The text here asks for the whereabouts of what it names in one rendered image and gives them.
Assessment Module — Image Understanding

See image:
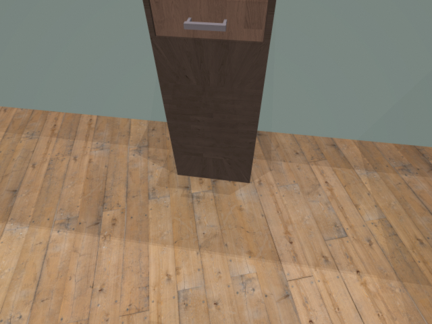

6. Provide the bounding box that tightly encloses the cabinet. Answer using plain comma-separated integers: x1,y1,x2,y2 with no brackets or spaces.
143,0,276,183

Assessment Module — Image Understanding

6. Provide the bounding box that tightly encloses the handle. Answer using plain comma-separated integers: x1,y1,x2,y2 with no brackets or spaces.
184,18,227,32

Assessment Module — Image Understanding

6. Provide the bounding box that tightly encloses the drawer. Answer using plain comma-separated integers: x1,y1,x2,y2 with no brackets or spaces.
150,0,268,42

